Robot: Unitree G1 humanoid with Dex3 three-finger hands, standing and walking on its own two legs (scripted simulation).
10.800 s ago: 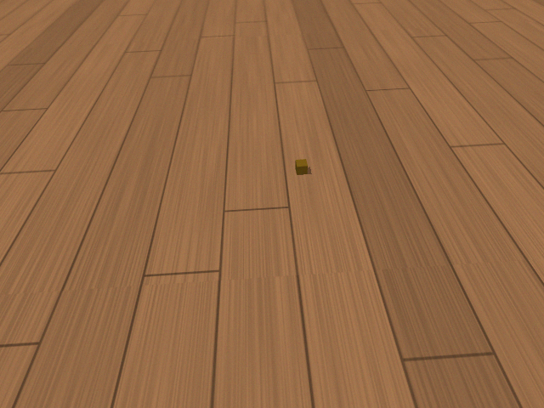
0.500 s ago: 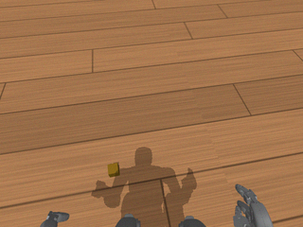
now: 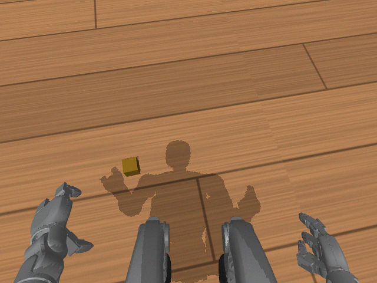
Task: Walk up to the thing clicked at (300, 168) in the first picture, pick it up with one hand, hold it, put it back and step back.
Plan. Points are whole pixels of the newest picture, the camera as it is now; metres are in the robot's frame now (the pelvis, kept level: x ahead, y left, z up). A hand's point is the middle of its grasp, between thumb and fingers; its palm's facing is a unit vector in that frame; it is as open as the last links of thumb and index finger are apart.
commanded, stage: rise first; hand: left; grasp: from above
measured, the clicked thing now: (131, 166) +0.53 +0.26 -0.53
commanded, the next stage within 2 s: none
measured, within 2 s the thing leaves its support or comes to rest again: neither
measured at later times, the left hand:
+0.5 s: hand (96, 186) +0.39 +0.30 -0.28, palm faces -0.44 -0.13 -0.89, open 13.8 cm
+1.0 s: hand (108, 174) +0.45 +0.30 -0.36, palm faces -0.42 -0.06 -0.90, open 14.0 cm
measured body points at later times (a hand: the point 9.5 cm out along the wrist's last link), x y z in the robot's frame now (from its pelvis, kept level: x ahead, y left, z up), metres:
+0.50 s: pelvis -0.04 +0.00 -0.15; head +0.18 +0.03 +0.24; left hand +0.41 +0.31 -0.23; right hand +0.03 -0.28 -0.27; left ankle +0.05 +0.12 -0.52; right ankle +0.04 -0.13 -0.52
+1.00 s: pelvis -0.04 +0.01 -0.20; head +0.20 +0.05 +0.17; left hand +0.47 +0.30 -0.30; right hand -0.01 -0.26 -0.32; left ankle +0.05 +0.12 -0.52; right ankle +0.04 -0.13 -0.52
